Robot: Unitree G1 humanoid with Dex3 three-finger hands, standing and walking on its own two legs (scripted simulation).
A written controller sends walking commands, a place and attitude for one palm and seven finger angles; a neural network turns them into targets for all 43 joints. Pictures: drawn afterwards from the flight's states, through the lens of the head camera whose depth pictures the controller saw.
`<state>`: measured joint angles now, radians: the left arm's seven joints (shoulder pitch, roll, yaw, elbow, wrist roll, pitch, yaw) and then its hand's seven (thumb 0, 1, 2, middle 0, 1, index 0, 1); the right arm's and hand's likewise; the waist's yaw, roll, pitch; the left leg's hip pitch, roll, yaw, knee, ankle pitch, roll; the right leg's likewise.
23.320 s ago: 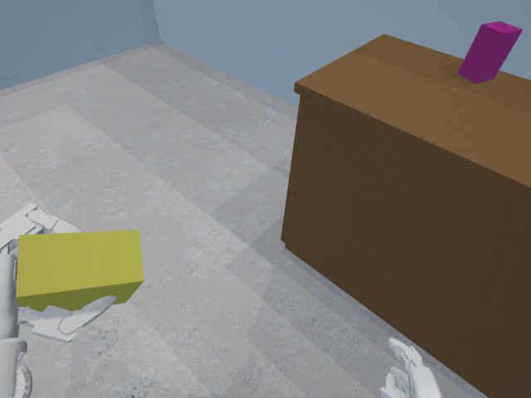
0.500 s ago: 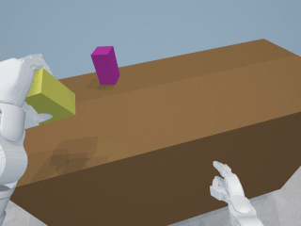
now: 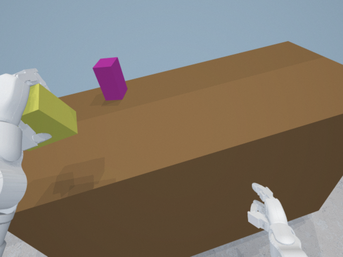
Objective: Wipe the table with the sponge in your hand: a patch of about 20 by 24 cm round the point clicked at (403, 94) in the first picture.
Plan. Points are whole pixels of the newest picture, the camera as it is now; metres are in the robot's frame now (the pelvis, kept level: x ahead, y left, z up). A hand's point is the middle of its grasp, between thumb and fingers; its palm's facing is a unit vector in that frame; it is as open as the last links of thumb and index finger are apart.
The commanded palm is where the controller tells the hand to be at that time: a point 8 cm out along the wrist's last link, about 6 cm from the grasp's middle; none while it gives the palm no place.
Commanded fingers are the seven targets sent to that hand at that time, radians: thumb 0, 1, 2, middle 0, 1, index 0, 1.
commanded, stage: move the sponge above the wiping area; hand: left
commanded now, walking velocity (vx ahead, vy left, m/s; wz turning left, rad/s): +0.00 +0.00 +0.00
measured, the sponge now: (40, 123) +0.26 +0.31 +0.24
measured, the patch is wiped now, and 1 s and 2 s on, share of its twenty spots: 0.00 0.00 0.00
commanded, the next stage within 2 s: none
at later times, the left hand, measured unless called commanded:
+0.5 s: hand (30, 132) +0.25 +0.33 +0.23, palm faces +0.30 -0.08 -0.95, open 9.8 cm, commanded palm +0.20 +0.31 +0.30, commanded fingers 0.00 0.10 1.30 -1.20 -1.60 -1.20 -1.60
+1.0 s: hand (45, 144) +0.26 +0.33 +0.18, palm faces +0.16 -0.12 -0.98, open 9.8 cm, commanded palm +0.22 +0.33 +0.28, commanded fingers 0.00 0.10 1.30 -1.20 -1.60 -1.20 -1.60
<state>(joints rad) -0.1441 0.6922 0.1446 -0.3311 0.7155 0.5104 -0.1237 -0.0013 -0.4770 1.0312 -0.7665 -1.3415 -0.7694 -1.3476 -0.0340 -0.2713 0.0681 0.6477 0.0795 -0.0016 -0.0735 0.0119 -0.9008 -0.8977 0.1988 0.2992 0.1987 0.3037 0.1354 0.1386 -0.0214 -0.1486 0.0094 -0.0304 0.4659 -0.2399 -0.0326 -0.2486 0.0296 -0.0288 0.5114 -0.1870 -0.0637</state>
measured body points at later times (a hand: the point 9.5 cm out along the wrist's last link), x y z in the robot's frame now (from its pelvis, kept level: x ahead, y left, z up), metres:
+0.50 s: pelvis -0.01 +0.03 +0.00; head -0.03 -0.03 +0.45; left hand +0.23 +0.33 +0.28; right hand +0.26 -0.15 -0.06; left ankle +0.01 +0.15 -0.74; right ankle +0.06 -0.07 -0.74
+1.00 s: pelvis +0.01 +0.03 +0.00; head +0.00 -0.02 +0.45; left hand +0.25 +0.33 +0.24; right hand +0.29 -0.15 -0.06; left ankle +0.01 +0.15 -0.74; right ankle +0.06 -0.07 -0.74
